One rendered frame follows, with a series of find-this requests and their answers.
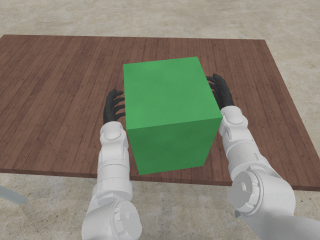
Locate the robot right hand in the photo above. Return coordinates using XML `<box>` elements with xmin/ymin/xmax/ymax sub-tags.
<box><xmin>206</xmin><ymin>73</ymin><xmax>235</xmax><ymax>111</ymax></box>

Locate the robot right upper arm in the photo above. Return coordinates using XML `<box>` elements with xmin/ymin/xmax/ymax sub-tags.
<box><xmin>229</xmin><ymin>170</ymin><xmax>320</xmax><ymax>240</ymax></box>

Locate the left robot forearm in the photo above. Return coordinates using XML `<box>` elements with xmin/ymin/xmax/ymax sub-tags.
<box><xmin>81</xmin><ymin>121</ymin><xmax>133</xmax><ymax>240</ymax></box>

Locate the table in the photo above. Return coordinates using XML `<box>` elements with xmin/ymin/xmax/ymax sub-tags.
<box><xmin>0</xmin><ymin>34</ymin><xmax>320</xmax><ymax>219</ymax></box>

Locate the robot left hand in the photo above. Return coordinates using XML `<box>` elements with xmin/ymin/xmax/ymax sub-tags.
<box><xmin>103</xmin><ymin>89</ymin><xmax>126</xmax><ymax>125</ymax></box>

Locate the right robot forearm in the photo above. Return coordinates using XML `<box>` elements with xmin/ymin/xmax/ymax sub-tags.
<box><xmin>219</xmin><ymin>105</ymin><xmax>283</xmax><ymax>181</ymax></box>

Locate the carton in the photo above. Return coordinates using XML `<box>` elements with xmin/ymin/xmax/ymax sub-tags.
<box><xmin>123</xmin><ymin>56</ymin><xmax>223</xmax><ymax>175</ymax></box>

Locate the robot left upper arm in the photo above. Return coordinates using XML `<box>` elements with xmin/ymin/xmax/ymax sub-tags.
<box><xmin>81</xmin><ymin>199</ymin><xmax>142</xmax><ymax>240</ymax></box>

